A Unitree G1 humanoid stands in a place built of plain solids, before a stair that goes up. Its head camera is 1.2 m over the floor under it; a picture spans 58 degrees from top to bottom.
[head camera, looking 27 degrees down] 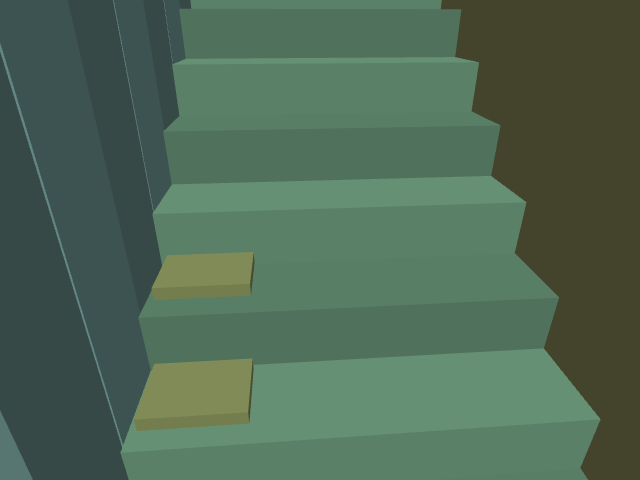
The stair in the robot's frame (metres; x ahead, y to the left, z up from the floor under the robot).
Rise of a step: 0.18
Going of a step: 0.25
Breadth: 1.11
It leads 5 degrees to the left of straight ahead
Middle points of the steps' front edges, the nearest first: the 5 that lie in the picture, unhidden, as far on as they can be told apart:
0.68 -0.11 0.35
0.93 -0.09 0.53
1.18 -0.07 0.71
1.43 -0.05 0.88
1.67 -0.03 1.06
